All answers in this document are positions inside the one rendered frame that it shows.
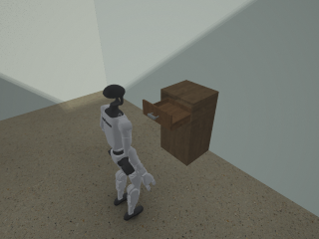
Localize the robot right upper arm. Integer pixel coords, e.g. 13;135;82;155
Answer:
118;118;133;157

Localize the drawer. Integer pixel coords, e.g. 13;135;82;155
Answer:
143;98;191;131

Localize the robot right thigh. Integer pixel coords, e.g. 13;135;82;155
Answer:
121;158;142;195

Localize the cabinet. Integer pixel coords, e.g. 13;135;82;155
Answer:
160;80;219;166

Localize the right robot hand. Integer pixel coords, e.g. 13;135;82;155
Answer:
142;173;156;191

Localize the robot left upper arm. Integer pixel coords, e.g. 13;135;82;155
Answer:
100;104;110;129

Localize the right robot forearm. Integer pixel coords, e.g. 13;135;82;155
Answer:
128;148;148;177

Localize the handle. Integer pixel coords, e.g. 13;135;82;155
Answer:
148;113;159;120

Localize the right robot foot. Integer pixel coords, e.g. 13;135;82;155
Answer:
124;205;144;221

